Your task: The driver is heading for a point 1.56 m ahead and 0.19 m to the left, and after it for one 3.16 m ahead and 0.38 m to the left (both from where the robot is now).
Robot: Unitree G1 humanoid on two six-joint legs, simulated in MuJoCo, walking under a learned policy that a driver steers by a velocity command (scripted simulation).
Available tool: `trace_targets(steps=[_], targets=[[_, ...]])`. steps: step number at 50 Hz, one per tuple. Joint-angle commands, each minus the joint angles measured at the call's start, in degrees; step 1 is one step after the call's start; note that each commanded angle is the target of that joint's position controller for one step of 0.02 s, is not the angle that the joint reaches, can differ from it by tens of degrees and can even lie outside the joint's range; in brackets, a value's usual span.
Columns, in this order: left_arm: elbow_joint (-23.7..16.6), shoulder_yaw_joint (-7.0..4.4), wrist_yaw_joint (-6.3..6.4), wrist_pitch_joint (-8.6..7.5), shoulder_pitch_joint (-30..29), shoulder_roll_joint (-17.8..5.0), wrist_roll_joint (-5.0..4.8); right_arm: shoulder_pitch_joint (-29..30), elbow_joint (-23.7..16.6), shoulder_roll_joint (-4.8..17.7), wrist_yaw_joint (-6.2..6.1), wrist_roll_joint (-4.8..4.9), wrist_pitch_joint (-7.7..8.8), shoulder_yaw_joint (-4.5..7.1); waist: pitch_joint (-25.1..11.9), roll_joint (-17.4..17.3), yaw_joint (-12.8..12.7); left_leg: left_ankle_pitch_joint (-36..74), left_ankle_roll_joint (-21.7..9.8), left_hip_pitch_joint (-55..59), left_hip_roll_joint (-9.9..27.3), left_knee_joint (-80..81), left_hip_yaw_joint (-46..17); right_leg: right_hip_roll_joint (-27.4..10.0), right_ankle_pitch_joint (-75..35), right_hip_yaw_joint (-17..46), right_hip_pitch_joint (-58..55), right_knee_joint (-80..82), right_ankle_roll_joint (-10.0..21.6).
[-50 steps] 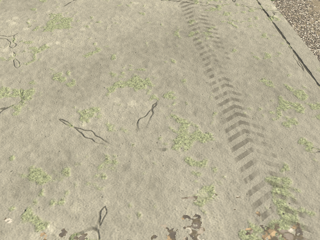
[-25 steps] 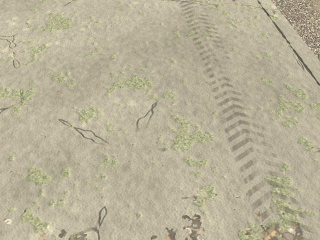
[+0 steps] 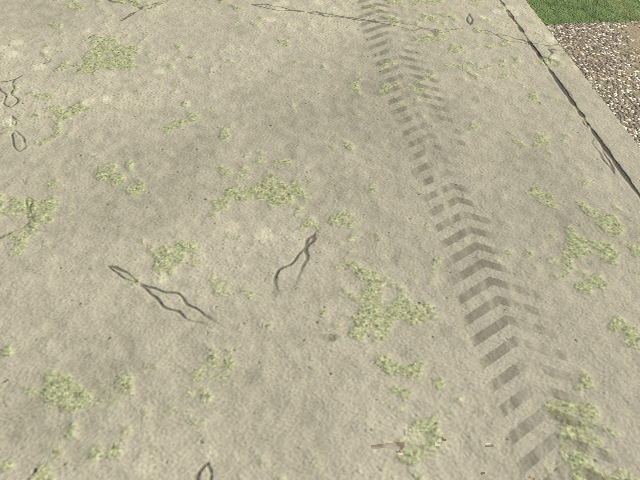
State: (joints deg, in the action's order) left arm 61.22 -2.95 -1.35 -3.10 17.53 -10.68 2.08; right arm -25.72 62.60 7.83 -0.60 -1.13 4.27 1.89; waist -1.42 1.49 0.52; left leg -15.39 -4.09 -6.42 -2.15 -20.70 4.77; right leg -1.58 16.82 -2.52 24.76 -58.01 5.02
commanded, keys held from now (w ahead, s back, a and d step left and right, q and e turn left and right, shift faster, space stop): w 0.60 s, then no key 0.40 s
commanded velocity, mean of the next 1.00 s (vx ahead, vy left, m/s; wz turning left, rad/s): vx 0.38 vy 0.00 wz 0.00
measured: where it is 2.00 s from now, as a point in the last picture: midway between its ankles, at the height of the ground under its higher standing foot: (335, 455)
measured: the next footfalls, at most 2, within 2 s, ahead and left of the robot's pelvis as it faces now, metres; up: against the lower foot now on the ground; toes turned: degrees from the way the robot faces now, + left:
right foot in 0.32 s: +0.34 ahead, -0.08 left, +0.00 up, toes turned -5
left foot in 0.82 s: +0.63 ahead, +0.07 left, +0.00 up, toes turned +4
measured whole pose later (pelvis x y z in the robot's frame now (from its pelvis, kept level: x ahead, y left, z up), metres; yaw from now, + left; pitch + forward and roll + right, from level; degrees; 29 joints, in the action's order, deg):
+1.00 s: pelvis +0.50 +0.01 -0.01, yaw +0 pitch -1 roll +0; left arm 60.9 -1.8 1.4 -1.7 16.5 -8.9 1.5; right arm -11.8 58.8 8.8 -1.2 -0.8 3.7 1.2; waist 5.1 1.2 -0.7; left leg -5.5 -6.2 -18.0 -2.8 -24.0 6.6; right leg 0.0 26.7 0.6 19.3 -56.3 1.2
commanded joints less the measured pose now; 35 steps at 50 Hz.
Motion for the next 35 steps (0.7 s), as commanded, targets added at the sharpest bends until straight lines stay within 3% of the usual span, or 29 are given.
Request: trace_targets(steps=[1, 6, 10, 13, 15, 16, 17, 18, 19, 20, 21, 23, 26, 30, 33, 35], targets=[[-2.6, -0.48, -0.73, -0.34, -1.5, -1.8, -0.06, -5.1, -0.4, 5.0, -0.36, 0.21, 1.57, 0.39, 8.4, -4.7, -0.8, 5.3, -4.6, 6.6, 14.4, 14.8, -15.7, -2.4, -6.2, 0.5, 16.6, -1.7, -1.1], [-7.7, 0.09, -0.56, 0.41, -14.2, -0.7, -0.44, -9.0, 0.8, 4.6, -0.46, 0.05, 1.98, -0.42, 9.5, -6.2, 1.0, 26.4, -5.3, 7.1, 12.6, 12.8, -9.0, -1.1, -10.1, -3.0, 18.5, 7.8, -2.7], [-10.7, 0.84, -0.51, 0.31, -21.1, -0.6, -1.17, -9.6, 1.1, 6.0, -0.8, -0.01, 2.3, -0.29, 10.2, -8.0, 2.0, 34.9, -5.3, 6.9, 12.5, 12.1, -6.3, 1.2, -12.7, -5.9, 10.8, 20.9, -1.1], [-10.4, 0.04, 0.35, -0.13, -16.7, -2.9, -1.22, -7.4, 1.2, 7.9, -0.97, -0.09, 2.61, 0.22, 7.1, -8.3, -1.3, 53.3, -4.7, 10.2, 13.9, 4.9, -4.7, 3.9, -10.3, -6.5, 1.5, 24.3, 2.4], [-5.7, -1.49, 1.22, -0.99, -1.7, -5.3, -1.25, -5.4, 0.9, 9.4, -1.06, 0.0, 2.23, 0.76, -0.6, -7.4, -7.7, 58.7, -3.5, 10.2, 13.0, -12.2, -3.1, 6.1, -10.7, -6.2, -13.8, 28.7, 4.8], [-3.2, -2.57, 1.72, -1.41, 6.9, -7.8, -0.23, -5.1, 0.4, 8.9, -0.81, 0.35, 2.08, 0.67, -5.1, -5.9, -10.9, 45.8, -3.0, 1.6, 11.1, -25.2, -2.3, 1.1, -8.1, -1.0, -26.8, 30.0, 6.3], [-2.7, -3.96, 1.92, -1.49, 13.4, -13.4, 1.08, -8.3, -1.3, 3.7, -0.2, 1.24, 1.88, -0.25, -12.6, 3.7, -10.0, 12.8, -1.7, -12.9, 4.5, -46.3, 0.1, -15.8, 1.7, 21.6, -40.1, 32.2, 10.8], [-2.9, -4.19, 1.15, -0.58, 10.2, -13.7, -0.23, -10.6, -1.4, 4.2, 0.49, 1.91, 1.62, 0.58, -15.5, 9.0, -7.1, -13.1, -1.4, -25.7, -2.9, -60.3, -5.6, -22.5, 7.1, 45.6, -42.9, 43.4, 17.0], [-4.1, -3.43, 0.94, -0.52, 2.3, -10.8, -1.39, -3.9, -3.2, 6.8, 0.37, 0.85, 1.3, 1.16, -5.6, 2.9, -4.3, -7.4, -2.3, -30.8, 2.3, -60.7, -8.1, -20.0, 14.0, 37.7, -34.5, 45.5, 14.3], [-5.0, -2.27, 0.7, -1.03, -2.1, -6.5, -1.7, 1.3, -4.7, 7.0, 0.65, 0.25, 1.56, 1.27, 0.7, -0.7, -3.7, -2.5, -2.4, -30.3, 4.5, -57.2, -7.6, -17.8, 10.2, 29.9, -25.5, 47.5, 12.3], [-4.6, -1.49, 0.71, -1.62, -3.5, -4.0, -1.28, 2.3, -4.7, 5.7, 0.74, 0.06, 1.46, 1.3, 3.9, -2.8, -1.5, -0.2, -2.3, -27.4, 6.3, -53.3, -7.6, -15.2, 3.3, 24.0, -19.1, 49.0, 10.3], [-2.8, -0.39, 1.4, -2.59, -1.3, -1.6, -1.25, 0.5, -4.2, 3.4, 1.21, -1.25, -0.01, 1.15, 4.6, -1.4, 1.4, 0.5, -1.0, -21.8, 7.8, -48.2, -7.4, -11.5, -6.6, 15.7, -13.1, 49.8, 7.9], [-1.4, -0.43, 1.72, -3.57, 3.2, -4.0, -1.31, 4.1, -5.9, 3.7, 1.77, -1.28, -1.48, 1.37, 5.8, 0.1, 2.0, 2.8, 0.4, -24.7, 8.3, -43.5, -5.2, -9.7, -15.2, 10.4, -13.1, 50.7, 7.7], [-1.1, 0.01, 1.56, -3.44, 7.6, -4.5, -1.47, 16.1, -10.3, 4.9, 2.28, -0.76, -1.88, 1.33, 8.0, 0.8, -0.4, 11.4, 2.1, -31.3, 8.8, -32.0, -2.6, -7.8, -22.1, 6.5, -16.7, 52.0, 6.5], [-0.4, 0.75, 1.79, -3.47, 10.2, -3.8, -1.58, 21.0, -11.5, 3.1, 2.07, 0.0, -1.45, 0.36, 8.0, 1.4, -1.6, 16.0, 2.3, -25.9, 5.5, -20.3, 1.1, -5.8, -43.5, 1.1, -17.8, 47.7, 3.8], [0.7, 1.04, 2.13, -3.3, 12.9, -3.8, -1.46, 22.3, -11.3, 2.8, 1.65, 0.24, -1.21, 0.0, 6.4, 2.8, -2.7, 17.9, 1.7, -23.0, 3.2, -16.4, 2.5, -5.8, -49.5, 0.0, -20.9, 44.8, 2.6]])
